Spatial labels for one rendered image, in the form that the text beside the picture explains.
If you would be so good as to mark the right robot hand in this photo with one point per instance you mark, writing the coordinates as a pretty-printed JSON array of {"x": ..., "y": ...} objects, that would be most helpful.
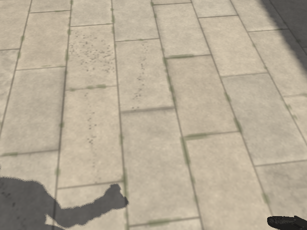
[{"x": 287, "y": 223}]

